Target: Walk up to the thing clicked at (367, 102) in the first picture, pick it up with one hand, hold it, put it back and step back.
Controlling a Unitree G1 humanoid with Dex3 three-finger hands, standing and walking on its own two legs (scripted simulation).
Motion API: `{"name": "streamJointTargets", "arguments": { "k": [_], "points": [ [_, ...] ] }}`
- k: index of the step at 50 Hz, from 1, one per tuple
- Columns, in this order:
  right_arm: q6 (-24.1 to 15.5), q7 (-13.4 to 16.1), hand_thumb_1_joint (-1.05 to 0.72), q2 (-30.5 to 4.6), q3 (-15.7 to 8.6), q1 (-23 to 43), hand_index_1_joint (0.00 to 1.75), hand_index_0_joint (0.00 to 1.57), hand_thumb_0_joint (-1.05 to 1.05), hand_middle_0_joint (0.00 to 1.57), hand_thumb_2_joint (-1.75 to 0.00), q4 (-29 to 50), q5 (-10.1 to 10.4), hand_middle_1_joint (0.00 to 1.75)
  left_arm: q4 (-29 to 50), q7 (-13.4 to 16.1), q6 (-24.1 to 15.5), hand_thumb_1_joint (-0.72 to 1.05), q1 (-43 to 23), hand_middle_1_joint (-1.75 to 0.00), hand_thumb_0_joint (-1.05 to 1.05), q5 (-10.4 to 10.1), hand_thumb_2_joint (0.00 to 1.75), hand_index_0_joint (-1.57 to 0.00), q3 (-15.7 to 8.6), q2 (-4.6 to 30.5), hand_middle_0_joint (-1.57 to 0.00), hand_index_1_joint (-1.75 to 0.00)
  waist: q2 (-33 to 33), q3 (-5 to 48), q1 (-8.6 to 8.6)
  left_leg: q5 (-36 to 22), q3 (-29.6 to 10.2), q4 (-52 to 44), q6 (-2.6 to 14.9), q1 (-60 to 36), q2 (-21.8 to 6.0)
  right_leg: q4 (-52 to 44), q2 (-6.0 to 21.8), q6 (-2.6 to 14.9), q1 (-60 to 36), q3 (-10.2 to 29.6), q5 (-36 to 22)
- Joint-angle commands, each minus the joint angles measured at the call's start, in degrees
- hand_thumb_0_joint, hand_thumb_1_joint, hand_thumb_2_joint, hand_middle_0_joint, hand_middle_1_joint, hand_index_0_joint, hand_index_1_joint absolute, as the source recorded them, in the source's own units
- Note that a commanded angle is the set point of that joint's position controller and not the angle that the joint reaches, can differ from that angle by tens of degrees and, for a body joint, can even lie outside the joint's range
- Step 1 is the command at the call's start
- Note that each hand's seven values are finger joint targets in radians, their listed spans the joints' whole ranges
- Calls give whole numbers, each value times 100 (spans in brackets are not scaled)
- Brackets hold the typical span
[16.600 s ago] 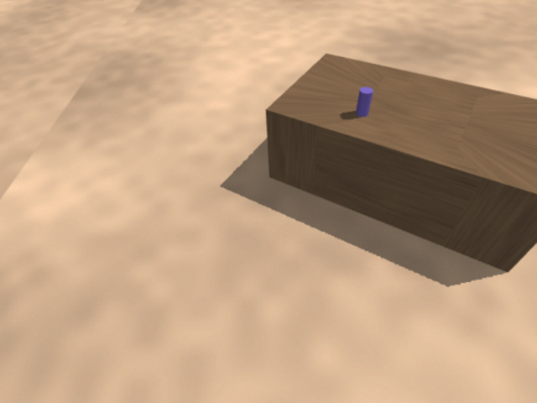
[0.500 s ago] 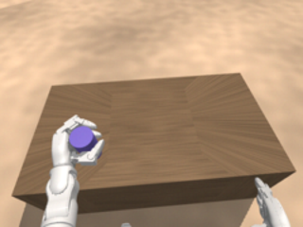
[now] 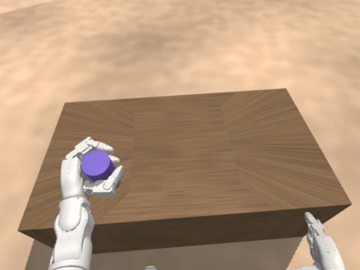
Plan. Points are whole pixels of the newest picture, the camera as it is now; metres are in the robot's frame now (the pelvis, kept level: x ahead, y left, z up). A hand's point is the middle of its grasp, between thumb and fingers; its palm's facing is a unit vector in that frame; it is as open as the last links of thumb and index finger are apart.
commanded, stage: hold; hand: left
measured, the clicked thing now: (103, 172) +0.33 +0.18 +0.05
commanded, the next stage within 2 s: crouch in 1.62 s
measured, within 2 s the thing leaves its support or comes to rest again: neither
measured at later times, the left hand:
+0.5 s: hand (106, 169) +0.33 +0.17 +0.06, palm faces +0.14 -0.99 +0.00, open 7.4 cm
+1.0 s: hand (108, 169) +0.33 +0.17 +0.06, palm faces +0.13 -0.99 +0.00, open 7.4 cm
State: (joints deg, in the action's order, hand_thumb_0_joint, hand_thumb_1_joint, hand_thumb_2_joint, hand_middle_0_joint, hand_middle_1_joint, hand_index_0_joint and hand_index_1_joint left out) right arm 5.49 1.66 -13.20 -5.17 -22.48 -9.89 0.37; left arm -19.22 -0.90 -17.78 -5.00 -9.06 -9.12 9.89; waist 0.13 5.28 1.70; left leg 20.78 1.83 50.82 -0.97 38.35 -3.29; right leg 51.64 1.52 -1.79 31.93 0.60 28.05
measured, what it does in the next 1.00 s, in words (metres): stands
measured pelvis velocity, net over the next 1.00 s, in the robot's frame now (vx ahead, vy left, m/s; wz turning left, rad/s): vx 0.01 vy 0.00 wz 0.00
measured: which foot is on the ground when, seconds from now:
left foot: down 0.00-1.00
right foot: down 0.00-1.00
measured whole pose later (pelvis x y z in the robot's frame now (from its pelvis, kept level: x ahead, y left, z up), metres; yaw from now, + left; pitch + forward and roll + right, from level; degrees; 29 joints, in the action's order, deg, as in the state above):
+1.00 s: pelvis +0.01 +0.00 +0.00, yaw +0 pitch +9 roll +0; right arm 5.1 0.9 -13.5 -5.9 -21.3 -12.8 0.4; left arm -21.8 -1.9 -19.1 -5.1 -9.3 -9.3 9.5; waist 0.0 5.1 1.8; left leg 20.8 1.9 50.0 -1.0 38.0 -3.3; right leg 50.8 1.5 -1.7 31.6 0.7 28.0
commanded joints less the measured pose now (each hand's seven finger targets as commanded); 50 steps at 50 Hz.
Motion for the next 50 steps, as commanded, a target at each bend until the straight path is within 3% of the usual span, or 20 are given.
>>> {"name": "streamJointTargets", "arguments": {
  "k": [1,2,4,5,8,15,18,20,22,23,25,28,36,39,42,44,45,46,47,50],
  "points": [
    [-327,78,55,-841,-427,116,5,5,0,5,-5,852,28,5,901,-50,-344,41,-1430,-144,0,-98,130,-134,-313,728,-132,-143,-219,1047,107,-680,8,-741,112,-1334,157,-958,-186,60,117,-110,-1438],
    [-337,40,55,-631,-230,225,5,5,0,5,-5,819,29,5,1015,-79,-387,40,-1563,-144,0,-92,130,-134,-236,708,-132,-144,-83,1027,12,-607,22,-730,105,-1223,187,-973,-160,69,95,-92,-1364],
    [-363,40,56,-802,-408,220,5,5,0,5,-5,919,25,5,1067,-120,-412,42,-1457,-144,0,-84,131,-134,-174,648,-132,-144,-101,1263,57,-745,9,-739,105,-1402,165,-907,-182,85,66,-126,-1455],
    [-356,41,55,-804,-393,193,5,5,0,5,-5,845,20,5,1147,-93,-436,42,-1636,-143,0,-96,130,-134,-311,777,-132,-143,5,1282,14,-766,11,-730,95,-1402,175,-896,-178,95,66,-122,-1472],
    [-376,43,55,-879,-482,205,5,5,0,5,-5,790,24,5,1113,-86,-452,38,-1501,-142,0,-137,129,-133,-245,653,-131,-142,-142,1262,42,-835,-5,-720,107,-1399,168,-895,-196,82,45,-132,-1548],
    [-382,31,55,-810,-421,348,5,5,0,5,-5,877,13,5,1363,-17,-538,38,-1506,-140,0,-65,128,-131,-283,794,-129,-140,-19,1503,-26,-1075,-26,-697,97,-1515,146,-848,-198,89,-110,-138,-1713],
    [-349,28,55,-750,-359,287,5,5,0,5,-5,780,28,5,1093,-49,-538,39,-1435,-141,0,-97,129,-131,-245,686,-129,-141,-141,1241,50,-951,-3,-706,107,-1426,159,-907,-183,71,9,-122,-1651],
    [-378,39,55,-863,-474,247,5,5,0,5,-5,762,20,5,1079,-68,-528,36,-1525,-140,0,-104,128,-130,-247,696,-129,-141,-103,1252,97,-920,-8,-732,102,-1491,148,-907,-196,77,13,-129,-1624],
    [-378,17,55,-750,-353,148,5,5,0,5,-5,698,30,5,1089,-130,-535,37,-1500,-141,0,-109,129,-131,-136,630,-130,-141,-8,1277,95,-1050,-2,-693,113,-1541,154,-904,-188,70,65,-124,-1728],
    [-383,22,55,-890,-507,168,5,5,0,5,-5,761,19,5,991,-127,-531,38,-1446,-140,0,-133,128,-130,-172,600,-128,-140,-158,1304,126,-1142,-33,-688,126,-1567,129,-858,-211,71,47,-162,-1788],
    [-378,1,55,-812,-381,196,5,5,0,5,-5,724,32,5,1050,-114,-551,37,-1547,-139,0,-112,127,-130,-289,789,-129,-139,-11,1364,45,-1176,-2,-656,123,-1552,156,-871,-180,74,-17,-128,-1847],
    [-393,-11,54,-810,-411,259,5,5,0,5,-5,700,22,5,1145,-114,-577,36,-1403,-139,0,-129,127,-130,-262,704,-129,-139,-18,1398,-4,-1256,2,-629,127,-1527,164,-861,-179,70,-63,-121,-1915],
    [-360,24,54,-797,-404,361,5,5,0,5,-5,699,38,5,1172,-67,-493,36,-1517,-138,0,-91,128,-129,-152,679,-127,-139,-145,1348,39,-1229,-2,-682,137,-1511,160,-922,-176,55,-124,-107,-1935],
    [-320,21,55,-851,-475,333,5,5,0,5,-5,537,33,5,842,-56,-446,34,-1456,-138,0,-92,128,-128,-307,735,-127,-139,-183,1110,45,-1062,-2,-726,130,-1449,148,-950,-178,68,37,-127,-1729],
    [-332,14,55,-876,-470,237,5,5,0,5,-5,639,22,5,815,-106,-461,36,-1472,-139,0,-93,129,-130,-244,668,-128,-140,-231,1290,100,-1131,11,-679,145,-1525,160,-940,-173,59,-22,-117,-1842],
    [-331,-23,55,-736,-340,291,5,5,0,5,-5,700,27,5,980,-128,-536,38,-1542,-139,0,-115,130,-129,-298,718,-128,-140,-157,1368,-11,-1152,25,-650,145,-1433,186,-934,-156,62,-80,-100,-1834],
    [-361,-15,54,-824,-452,348,5,5,0,5,-5,708,28,5,1136,-135,-579,38,-1569,-140,0,-122,129,-131,-304,743,-129,-140,-54,1454,-1,-1171,40,-633,132,-1490,199,-928,-148,59,-140,-80,-1867],
    [-338,-4,54,-898,-536,208,5,5,0,5,-5,507,15,5,940,-132,-544,37,-1314,-140,0,-89,129,-130,-246,687,-129,-140,-89,1442,22,-1244,29,-637,140,-1548,181,-887,-173,67,-72,-109,-1913],
    [-371,-23,54,-799,-414,363,5,5,0,5,-5,721,14,5,1158,-149,-593,37,-1520,-139,0,-98,128,-130,-166,653,-128,-140,-75,1411,23,-1164,35,-634,132,-1486,185,-910,-167,63,-56,-92,-1848],
    [-351,-20,54,-787,-415,310,5,5,0,5,-6,614,18,5,1211,-67,-637,34,-1594,-139,0,-99,129,-129,-356,843,-128,-140,47,1463,-10,-1259,1,-645,117,-1537,156,-843,-184,88,-84,-123,-1863]
  ]
}}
